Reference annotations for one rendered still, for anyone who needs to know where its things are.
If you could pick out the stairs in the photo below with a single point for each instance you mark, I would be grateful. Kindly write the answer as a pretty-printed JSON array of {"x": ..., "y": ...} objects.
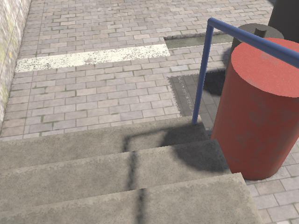
[{"x": 164, "y": 171}]

